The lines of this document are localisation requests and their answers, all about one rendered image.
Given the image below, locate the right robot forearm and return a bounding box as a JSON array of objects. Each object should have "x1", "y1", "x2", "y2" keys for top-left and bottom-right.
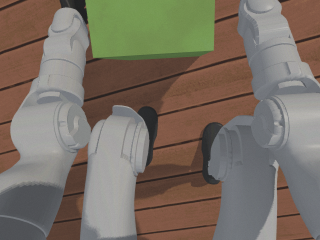
[{"x1": 237, "y1": 0, "x2": 320, "y2": 101}]

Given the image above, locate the left robot foot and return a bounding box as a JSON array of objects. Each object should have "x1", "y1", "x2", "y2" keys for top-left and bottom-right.
[{"x1": 137, "y1": 106, "x2": 158, "y2": 167}]

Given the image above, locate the left robot hand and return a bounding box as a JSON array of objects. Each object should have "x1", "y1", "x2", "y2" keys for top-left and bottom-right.
[{"x1": 59, "y1": 0, "x2": 88, "y2": 25}]

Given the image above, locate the robot right upper arm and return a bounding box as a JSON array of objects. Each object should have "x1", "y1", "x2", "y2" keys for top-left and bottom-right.
[{"x1": 251, "y1": 92, "x2": 320, "y2": 240}]

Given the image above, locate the carton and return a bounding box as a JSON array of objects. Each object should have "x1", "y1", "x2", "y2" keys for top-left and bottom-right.
[{"x1": 85, "y1": 0, "x2": 215, "y2": 61}]

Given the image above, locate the robot left upper arm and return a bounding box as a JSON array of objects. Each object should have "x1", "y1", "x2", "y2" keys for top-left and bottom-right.
[{"x1": 0, "y1": 100, "x2": 91, "y2": 240}]

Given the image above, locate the left robot forearm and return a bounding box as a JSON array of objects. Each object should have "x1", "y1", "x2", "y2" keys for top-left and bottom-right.
[{"x1": 10, "y1": 7, "x2": 90, "y2": 144}]

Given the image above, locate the robot left thigh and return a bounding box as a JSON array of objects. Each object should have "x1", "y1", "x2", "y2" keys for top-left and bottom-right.
[{"x1": 80, "y1": 115, "x2": 150, "y2": 240}]

